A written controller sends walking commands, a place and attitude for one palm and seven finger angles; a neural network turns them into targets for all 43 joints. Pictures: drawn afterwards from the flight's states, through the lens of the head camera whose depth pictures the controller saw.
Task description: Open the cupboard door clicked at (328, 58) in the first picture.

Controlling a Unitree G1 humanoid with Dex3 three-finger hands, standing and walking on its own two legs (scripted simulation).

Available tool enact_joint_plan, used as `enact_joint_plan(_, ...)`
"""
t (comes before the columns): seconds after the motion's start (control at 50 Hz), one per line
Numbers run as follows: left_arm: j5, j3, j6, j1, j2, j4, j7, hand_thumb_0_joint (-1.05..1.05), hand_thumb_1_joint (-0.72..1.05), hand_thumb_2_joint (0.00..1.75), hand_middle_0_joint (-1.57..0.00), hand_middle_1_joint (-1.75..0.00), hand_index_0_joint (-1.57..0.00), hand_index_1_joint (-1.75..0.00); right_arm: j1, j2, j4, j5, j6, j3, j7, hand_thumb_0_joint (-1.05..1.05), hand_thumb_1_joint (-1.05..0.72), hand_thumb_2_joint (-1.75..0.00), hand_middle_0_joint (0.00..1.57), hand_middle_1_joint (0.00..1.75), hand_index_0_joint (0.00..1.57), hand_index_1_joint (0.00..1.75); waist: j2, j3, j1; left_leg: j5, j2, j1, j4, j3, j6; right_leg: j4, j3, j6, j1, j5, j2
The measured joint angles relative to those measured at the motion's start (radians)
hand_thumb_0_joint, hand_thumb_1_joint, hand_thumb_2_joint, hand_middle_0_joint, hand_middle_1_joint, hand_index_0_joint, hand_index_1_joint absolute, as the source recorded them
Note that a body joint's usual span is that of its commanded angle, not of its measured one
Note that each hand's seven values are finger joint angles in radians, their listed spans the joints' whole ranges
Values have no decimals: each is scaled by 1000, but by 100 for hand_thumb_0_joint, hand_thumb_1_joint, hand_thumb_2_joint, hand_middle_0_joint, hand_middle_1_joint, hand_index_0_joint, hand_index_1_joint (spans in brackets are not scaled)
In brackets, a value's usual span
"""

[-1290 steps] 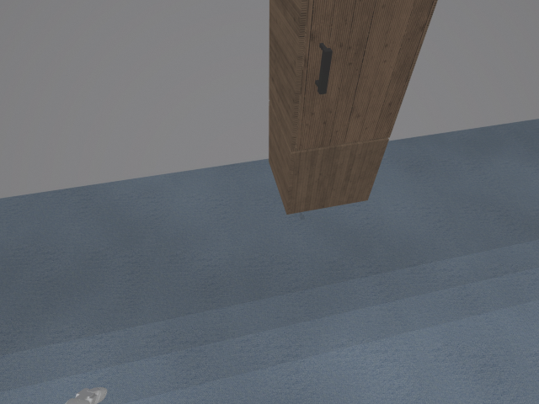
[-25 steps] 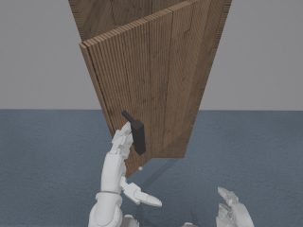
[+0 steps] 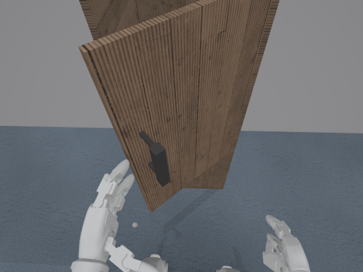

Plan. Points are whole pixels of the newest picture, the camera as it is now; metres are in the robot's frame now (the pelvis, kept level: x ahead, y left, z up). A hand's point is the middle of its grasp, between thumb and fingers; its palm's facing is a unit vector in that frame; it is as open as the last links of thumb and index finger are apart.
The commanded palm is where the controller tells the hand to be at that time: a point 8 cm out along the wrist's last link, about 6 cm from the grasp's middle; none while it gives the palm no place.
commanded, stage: slide the hand sideways off the handle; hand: left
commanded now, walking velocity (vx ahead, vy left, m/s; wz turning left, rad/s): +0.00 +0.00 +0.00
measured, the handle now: (154, 159) +0.34 +0.08 +0.07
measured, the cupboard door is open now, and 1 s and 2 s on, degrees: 42 42 42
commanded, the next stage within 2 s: draw the hand back to the body in 0.14 s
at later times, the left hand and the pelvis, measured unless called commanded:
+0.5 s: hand (104, 231) +0.18 +0.14 +0.11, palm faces +0.01 -1.00 -0.07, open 16.3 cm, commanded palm +0.15 +0.20 +0.12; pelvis -0.01 +0.00 +0.01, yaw +0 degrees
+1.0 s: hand (37, 213) +0.19 +0.22 +0.16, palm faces +0.22 -0.91 -0.35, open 14.3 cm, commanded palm +0.15 +0.27 +0.19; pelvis +0.01 +0.02 +0.05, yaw -1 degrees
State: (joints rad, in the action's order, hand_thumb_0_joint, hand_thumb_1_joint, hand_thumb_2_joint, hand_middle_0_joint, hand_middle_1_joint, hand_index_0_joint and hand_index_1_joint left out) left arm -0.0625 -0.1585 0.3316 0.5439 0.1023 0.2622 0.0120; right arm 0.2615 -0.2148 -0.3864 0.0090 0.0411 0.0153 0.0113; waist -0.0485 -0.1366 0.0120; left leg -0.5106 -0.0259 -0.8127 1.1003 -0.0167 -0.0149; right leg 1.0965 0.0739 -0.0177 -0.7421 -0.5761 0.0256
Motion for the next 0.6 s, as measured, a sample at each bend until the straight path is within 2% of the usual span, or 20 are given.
enact_joint_plan(0.16, -47, 55, 24, 68, 26, 23, -65, -1, -50, 30, -15, -30, -15, -30, 14, -11, -13, -8, 11, -20, 17, 1, -91, -90, 20, 30, 20, 30, -2, -7, -4, -3, -4, -14, 13, -7, -7, 15, 6, -6, -13, -5, -4)
enact_joint_plan(0.28, -63, 59, 38, 51, 30, 24, -81, -1, -50, 30, -15, -30, -15, -30, 7, -18, -16, -11, 31, -25, 26, 1, -91, -90, 20, 30, 20, 30, -6, -8, -2, -6, -4, -41, 40, -12, -7, 39, 10, -7, -38, -9, -5)
enact_joint_plan(0.36, -67, 75, 4, 40, 51, 54, -83, -1, -50, 30, -15, -30, -15, -30, 5, -8, -18, -19, 22, -23, 32, 1, -91, -90, 20, 30, 20, 30, -8, -6, 2, -3, -6, -20, 31, -9, -7, 29, 6, -7, -18, -4, -7)
enact_joint_plan(0.46, -99, 126, -40, 62, 69, 91, -90, -1, -50, 30, -15, -30, -15, -30, 13, 4, -21, -32, 17, -7, 42, 2, -91, -90, 20, 30, 20, 30, -16, -6, 2, 16, -7, 46, -24, -6, -3, -32, 5, -2, 50, 20, -9)
enact_joint_plan(0.6, -142, 175, -77, 80, 90, 109, -135, -1, -50, 30, -15, -30, -15, -30, 19, -6, -28, -40, 41, 10, 53, 2, -91, -90, 20, 30, 20, 30, -20, -3, 5, 38, -5, 116, -85, -9, 4, -108, 9, 5, 127, 51, -10)
